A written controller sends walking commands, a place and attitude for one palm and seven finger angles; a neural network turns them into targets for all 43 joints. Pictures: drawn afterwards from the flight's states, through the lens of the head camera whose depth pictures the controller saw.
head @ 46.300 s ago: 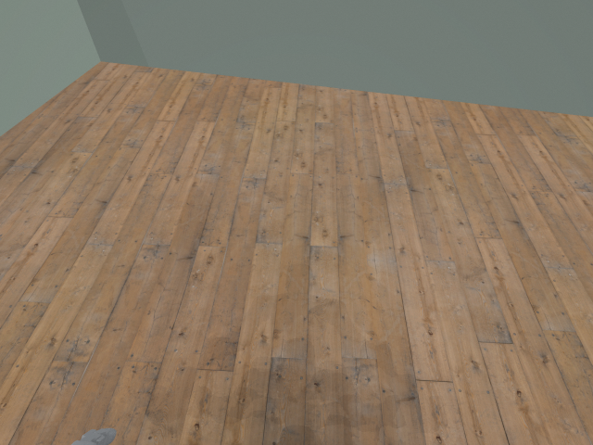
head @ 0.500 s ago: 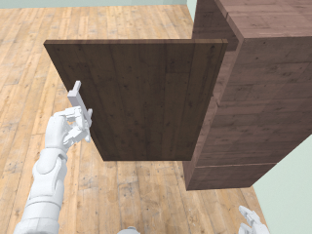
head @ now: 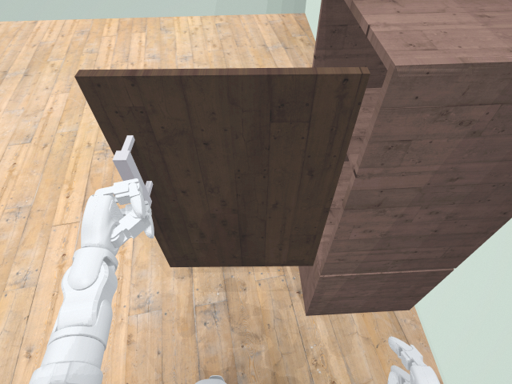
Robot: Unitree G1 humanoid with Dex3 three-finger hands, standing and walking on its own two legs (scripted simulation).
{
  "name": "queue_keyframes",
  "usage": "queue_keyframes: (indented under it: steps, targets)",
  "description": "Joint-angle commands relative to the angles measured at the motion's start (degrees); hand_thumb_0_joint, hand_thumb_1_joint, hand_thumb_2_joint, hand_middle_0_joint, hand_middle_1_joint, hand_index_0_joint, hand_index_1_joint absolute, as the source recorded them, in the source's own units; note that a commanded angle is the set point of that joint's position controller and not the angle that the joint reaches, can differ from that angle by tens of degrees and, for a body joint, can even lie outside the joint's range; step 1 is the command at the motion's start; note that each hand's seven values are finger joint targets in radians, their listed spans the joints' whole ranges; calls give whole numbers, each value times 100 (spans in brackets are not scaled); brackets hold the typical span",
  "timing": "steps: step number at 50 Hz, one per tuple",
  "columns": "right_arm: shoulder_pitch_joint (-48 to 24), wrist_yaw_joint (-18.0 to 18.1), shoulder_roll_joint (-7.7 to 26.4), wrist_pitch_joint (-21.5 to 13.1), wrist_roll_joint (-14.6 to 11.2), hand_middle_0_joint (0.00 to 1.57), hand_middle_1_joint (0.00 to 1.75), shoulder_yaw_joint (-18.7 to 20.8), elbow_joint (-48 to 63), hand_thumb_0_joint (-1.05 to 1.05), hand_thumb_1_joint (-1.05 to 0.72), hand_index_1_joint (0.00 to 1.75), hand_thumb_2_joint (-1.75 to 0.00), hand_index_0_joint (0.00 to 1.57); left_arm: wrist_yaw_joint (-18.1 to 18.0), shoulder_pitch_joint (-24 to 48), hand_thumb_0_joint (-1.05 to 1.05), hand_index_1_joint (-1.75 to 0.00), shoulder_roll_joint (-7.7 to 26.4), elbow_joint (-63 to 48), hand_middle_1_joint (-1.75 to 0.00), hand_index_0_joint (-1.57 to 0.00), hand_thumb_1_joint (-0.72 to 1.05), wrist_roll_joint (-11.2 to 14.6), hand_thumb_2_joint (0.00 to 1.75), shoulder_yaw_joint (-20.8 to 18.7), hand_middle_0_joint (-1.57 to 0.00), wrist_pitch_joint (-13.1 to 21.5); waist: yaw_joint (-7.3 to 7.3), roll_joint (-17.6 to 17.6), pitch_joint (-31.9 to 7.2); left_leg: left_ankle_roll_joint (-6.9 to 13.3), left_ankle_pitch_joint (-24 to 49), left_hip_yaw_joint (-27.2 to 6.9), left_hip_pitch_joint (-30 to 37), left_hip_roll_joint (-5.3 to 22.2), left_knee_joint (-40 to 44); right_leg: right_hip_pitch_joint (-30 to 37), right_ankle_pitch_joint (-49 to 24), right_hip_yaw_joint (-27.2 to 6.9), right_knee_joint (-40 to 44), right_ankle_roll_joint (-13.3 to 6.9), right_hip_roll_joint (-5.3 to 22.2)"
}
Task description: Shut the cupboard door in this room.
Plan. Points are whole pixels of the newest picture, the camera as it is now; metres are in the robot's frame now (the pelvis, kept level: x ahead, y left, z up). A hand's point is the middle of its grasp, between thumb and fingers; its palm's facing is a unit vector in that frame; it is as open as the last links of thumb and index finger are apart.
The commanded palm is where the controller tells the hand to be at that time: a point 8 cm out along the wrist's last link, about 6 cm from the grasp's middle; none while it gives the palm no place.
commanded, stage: push the door shut along its arc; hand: left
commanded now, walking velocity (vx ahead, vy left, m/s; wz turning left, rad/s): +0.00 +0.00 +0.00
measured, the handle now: (137, 174) +0.44 +0.23 +0.08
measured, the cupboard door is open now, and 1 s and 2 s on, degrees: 87 72 60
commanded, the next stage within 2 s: pull the fist back off the door in 1.84 s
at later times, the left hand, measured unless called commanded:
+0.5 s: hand (151, 190) +0.39 +0.19 +0.09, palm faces -0.06 -1.00 -0.05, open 3.1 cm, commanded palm +0.39 +0.23 +0.08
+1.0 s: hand (175, 161) +0.46 +0.17 +0.09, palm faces -0.21 -0.98 -0.02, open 3.1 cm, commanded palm +0.46 +0.21 +0.08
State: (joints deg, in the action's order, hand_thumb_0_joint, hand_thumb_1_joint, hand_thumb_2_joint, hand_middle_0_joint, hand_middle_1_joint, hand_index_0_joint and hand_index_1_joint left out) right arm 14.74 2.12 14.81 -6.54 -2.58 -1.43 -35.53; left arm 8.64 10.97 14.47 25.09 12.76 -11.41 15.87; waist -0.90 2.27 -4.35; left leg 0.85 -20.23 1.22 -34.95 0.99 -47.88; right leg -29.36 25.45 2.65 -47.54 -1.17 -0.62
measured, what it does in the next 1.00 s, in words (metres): stands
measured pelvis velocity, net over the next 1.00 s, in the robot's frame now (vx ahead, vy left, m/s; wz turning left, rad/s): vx -0.01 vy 0.01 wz -0.01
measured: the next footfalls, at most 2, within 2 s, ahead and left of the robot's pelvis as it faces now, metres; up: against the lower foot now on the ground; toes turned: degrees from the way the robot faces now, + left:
none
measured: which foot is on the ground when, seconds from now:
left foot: down 0.00-1.00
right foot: down 0.00-1.00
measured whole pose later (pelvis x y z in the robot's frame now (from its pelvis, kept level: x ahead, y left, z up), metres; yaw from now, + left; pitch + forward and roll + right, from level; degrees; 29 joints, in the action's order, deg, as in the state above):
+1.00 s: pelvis -0.01 +0.01 -0.02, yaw +0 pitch +15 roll -2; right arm 20.2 1.8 16.7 -4.4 -1.9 -1.5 -38.3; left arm 23.2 48.7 25.6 63.1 9.9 -15.1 18.1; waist -7.3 2.1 -4.4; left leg 1.7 -21.3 0.5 -48.5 1.4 -55.0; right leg -42.0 26.0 3.3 -53.3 -0.6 -0.9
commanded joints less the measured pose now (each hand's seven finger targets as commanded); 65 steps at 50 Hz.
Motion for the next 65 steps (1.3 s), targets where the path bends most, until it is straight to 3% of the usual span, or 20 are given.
queue_keyframes:
  steps: [1,4,12,14,20,24,30,32,35,36,37,39,45,50,53,55,59,61,63,65]
  targets:
    - [-171,89,778,-264,-42,20,30,282,667,0,-90,30,-90,20,109,2331,0,-150,1235,-907,-150,-130,90,33,90,-377,-130,380,-234,-233,-1220,116,612,-170,1030,-88,583,-115,-1216,-238,856,68,-32]
    - [-151,118,762,-275,-41,20,30,277,636,0,-90,30,-90,20,261,2893,0,-150,1296,-869,-150,-130,90,16,90,-318,-130,503,-234,130,-1536,96,720,-206,1244,-95,551,-111,-1282,-233,771,17,-37]
    - [115,81,856,-219,-63,20,30,317,595,0,-90,30,-90,20,615,3168,0,-150,1432,-9,-150,-130,90,83,90,-361,-130,399,-262,-215,-1714,114,1007,-246,1170,-98,447,-61,-1658,-226,709,24,-39]
    - [149,70,850,-212,-73,20,30,330,579,0,-90,30,-90,20,703,3469,0,-150,1301,21,-150,-130,90,101,90,-203,-130,434,-343,-146,-1677,115,976,-238,1227,-98,431,-200,-1625,-203,713,36,-48]
    - [321,100,927,-118,-67,20,30,332,452,0,-90,30,-90,20,933,4155,0,-150,1617,514,-150,-130,90,64,90,-290,-130,500,-467,-58,-1657,140,900,-284,1164,-99,334,-378,-1505,-243,684,18,-53]
    - [394,81,928,-115,-75,20,30,335,435,0,-90,30,-90,20,1109,4477,0,-150,1406,740,-150,-130,90,100,90,-71,-130,537,-499,87,-1810,120,919,-348,1343,-102,342,-536,-1429,-182,658,-15,-71]
    - [570,110,1027,-38,-64,20,30,327,286,0,-90,30,-90,20,1226,5219,0,-150,1882,1524,-150,-130,90,23,90,-328,-130,571,-623,-100,-1704,150,650,-405,1095,-72,268,-799,-1082,-188,630,-17,-88]
    - [615,96,1012,-54,-60,20,30,317,259,0,-90,30,-90,20,1288,5663,0,-150,1696,1617,-150,-130,90,-28,90,-119,-130,615,-700,196,-1808,132,708,-455,1247,-69,240,-1021,-1072,-151,556,-37,-84]
    - [753,86,1070,-41,-32,20,30,351,215,0,-90,30,-90,20,1377,5739,0,-150,1846,1842,-150,-130,90,-63,90,-217,-130,643,-702,164,-2127,137,911,-498,1371,-50,132,-1084,-1167,-130,461,-59,-107]
    - [738,72,1038,-42,-25,20,30,344,218,0,-90,30,-90,20,1418,5848,0,-150,1654,1917,-150,-130,90,-52,90,-61,-130,627,-761,196,-2095,131,870,-508,1370,-53,119,-1152,-1134,-105,454,-51,-106]
    - [772,72,1080,-41,-24,20,30,357,205,0,-90,30,-90,20,1443,5968,0,-150,1882,1921,-150,-130,90,-55,90,-238,-130,648,-734,256,-2155,120,841,-520,1342,-39,98,-1203,-1085,-129,441,-57,-99]
    - [841,55,1083,-35,-12,20,30,350,184,0,-90,30,-90,20,1465,6130,0,-150,1805,2112,-150,-130,90,-70,90,-191,-130,618,-786,200,-2103,121,878,-561,1313,-31,90,-1330,-1066,-88,397,-62,-118]
    - [1044,45,1163,21,28,20,30,349,142,0,-90,30,-90,20,1501,6552,0,-150,2338,2428,-150,-130,90,-169,90,-561,-130,595,-807,229,-2304,148,1008,-563,1125,-21,-68,-1387,-1151,-118,267,-72,-142]
    - [1197,8,1154,27,53,20,30,367,152,0,-90,30,-90,20,1562,6871,0,-150,2205,2575,-150,-130,90,-217,90,-454,-130,596,-905,401,-2499,141,1121,-602,1245,3,-179,-1640,-1147,-87,177,-70,-181]
    - [1274,-6,1192,82,64,20,30,358,102,0,-90,30,-90,20,1613,6973,0,-150,2324,2875,-150,-130,90,-266,90,-478,-130,512,-993,184,-2323,150,955,-607,987,24,-224,-1704,-1052,-92,200,-50,-196]
    - [1344,9,1231,90,70,20,30,363,105,0,-90,30,-90,20,1663,7084,0,-150,2584,2938,-150,-130,90,-243,90,-702,-130,511,-974,187,-2511,181,1086,-567,892,-8,-303,-1576,-1222,-130,150,-56,-206]
    - [1437,10,1228,140,86,20,30,364,73,0,-90,30,-90,20,1753,7352,0,-150,2762,3037,-150,-130,90,-334,90,-731,-130,458,-1041,365,-2555,165,1137,-570,820,31,-412,-1701,-1270,-146,91,-43,-211]
    - [1428,0,1215,142,98,20,30,351,70,0,-90,30,-90,20,1796,7430,0,-150,2577,3143,-150,-130,90,-342,90,-558,-130,436,-1096,511,-2545,166,1180,-596,933,24,-471,-1932,-1206,-102,65,-56,-233]
    - [1502,22,1256,165,97,20,30,344,18,0,-90,30,-90,20,1806,7600,0,-150,2790,3408,-150,-130,90,-368,90,-670,-130,362,-1193,309,-2376,186,1034,-595,673,51,-518,-1987,-1118,-121,64,-39,-244]
    - [1561,32,1265,137,114,20,30,342,46,0,-90,30,-90,20,1831,7905,0,-150,2863,3233,-150,-130,90,-356,90,-712,-130,413,-1171,565,-2692,191,1228,-610,796,29,-594,-2009,-1216,-119,-41,-64,-251]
